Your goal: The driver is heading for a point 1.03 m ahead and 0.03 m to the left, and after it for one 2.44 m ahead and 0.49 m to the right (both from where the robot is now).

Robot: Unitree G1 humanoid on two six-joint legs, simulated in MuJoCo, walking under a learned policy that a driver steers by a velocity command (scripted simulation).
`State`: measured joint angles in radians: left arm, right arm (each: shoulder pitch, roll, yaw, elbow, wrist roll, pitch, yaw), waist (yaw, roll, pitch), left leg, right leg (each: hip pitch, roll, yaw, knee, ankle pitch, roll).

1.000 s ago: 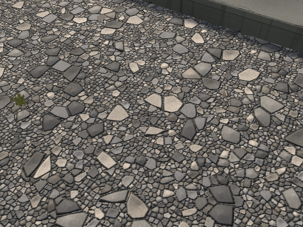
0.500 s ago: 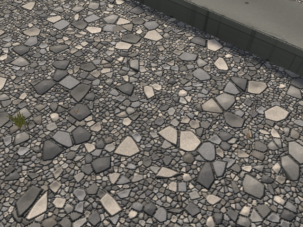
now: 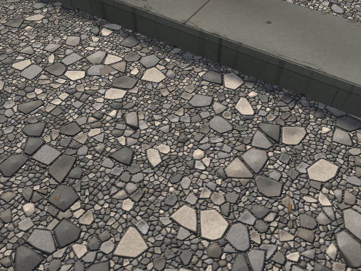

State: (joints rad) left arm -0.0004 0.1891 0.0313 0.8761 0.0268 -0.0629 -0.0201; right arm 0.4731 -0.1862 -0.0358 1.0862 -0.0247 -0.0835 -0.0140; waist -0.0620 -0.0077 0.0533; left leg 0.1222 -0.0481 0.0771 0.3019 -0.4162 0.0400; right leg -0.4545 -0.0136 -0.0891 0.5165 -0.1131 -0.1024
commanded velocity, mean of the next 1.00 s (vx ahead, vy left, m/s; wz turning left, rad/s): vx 0.50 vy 0.00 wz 0.00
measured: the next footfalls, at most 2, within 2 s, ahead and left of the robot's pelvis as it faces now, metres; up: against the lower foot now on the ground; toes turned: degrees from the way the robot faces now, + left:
left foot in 0.56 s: +0.47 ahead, +0.09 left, +0.00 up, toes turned +4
right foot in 1.14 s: +0.77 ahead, -0.10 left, +0.00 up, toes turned -4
